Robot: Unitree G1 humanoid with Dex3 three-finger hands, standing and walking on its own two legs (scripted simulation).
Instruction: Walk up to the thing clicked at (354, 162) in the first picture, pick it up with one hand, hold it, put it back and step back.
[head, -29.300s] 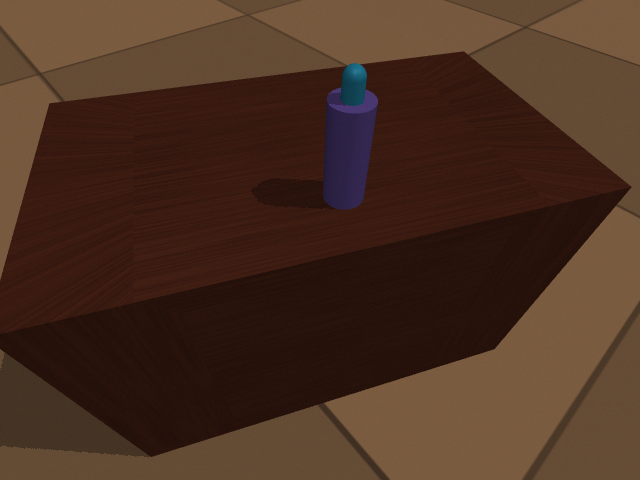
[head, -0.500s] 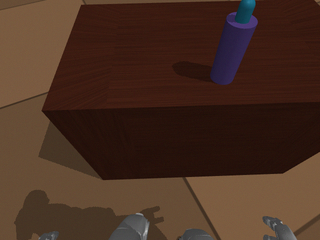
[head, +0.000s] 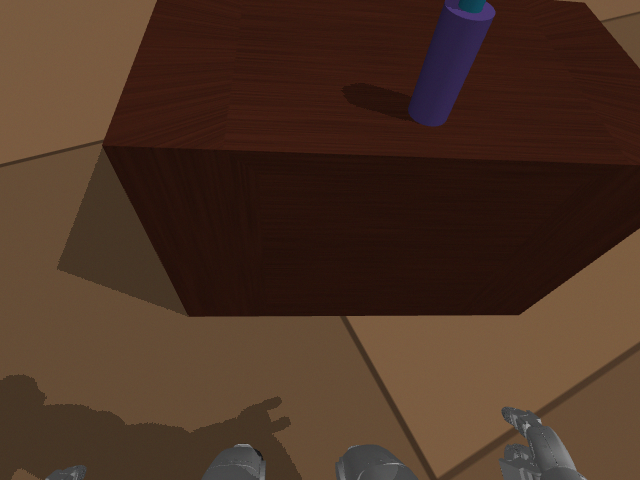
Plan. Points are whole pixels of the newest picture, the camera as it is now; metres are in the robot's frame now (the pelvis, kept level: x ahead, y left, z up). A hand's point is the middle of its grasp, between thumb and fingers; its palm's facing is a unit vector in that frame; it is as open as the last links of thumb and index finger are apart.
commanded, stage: step back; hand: right
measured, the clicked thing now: (452, 52) +0.73 -0.21 +0.11
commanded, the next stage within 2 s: none
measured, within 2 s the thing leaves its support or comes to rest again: neither
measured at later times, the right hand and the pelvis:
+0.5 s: hand out of the picture -0.07 -0.28 -0.16, palm faces -0.13 +0.91 -0.39, open 7.4 cm; pelvis -0.16 -0.02 -0.01, yaw +4 degrees
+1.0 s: hand out of the picture -0.21 -0.33 -0.16, palm faces -0.08 +0.92 -0.39, open 7.4 cm; pelvis -0.33 -0.06 -0.01, yaw +2 degrees
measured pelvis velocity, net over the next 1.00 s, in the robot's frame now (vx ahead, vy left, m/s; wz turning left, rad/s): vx -0.33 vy -0.06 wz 0.03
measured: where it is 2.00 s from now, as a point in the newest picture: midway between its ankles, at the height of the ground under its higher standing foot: outside the picture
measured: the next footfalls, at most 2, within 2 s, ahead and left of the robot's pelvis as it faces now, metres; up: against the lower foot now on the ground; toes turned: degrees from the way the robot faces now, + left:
right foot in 0.10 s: -0.04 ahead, -0.15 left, +0.00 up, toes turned +1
left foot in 0.44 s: -0.12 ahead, +0.09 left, +0.00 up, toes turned +2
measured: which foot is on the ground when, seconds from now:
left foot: down 0.00-0.12, up 0.14-0.42, down 0.44-0.82, up 0.84-1.00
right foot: up 0.00-0.08, down 0.10-0.46, up 0.48-0.76, down 0.78-1.00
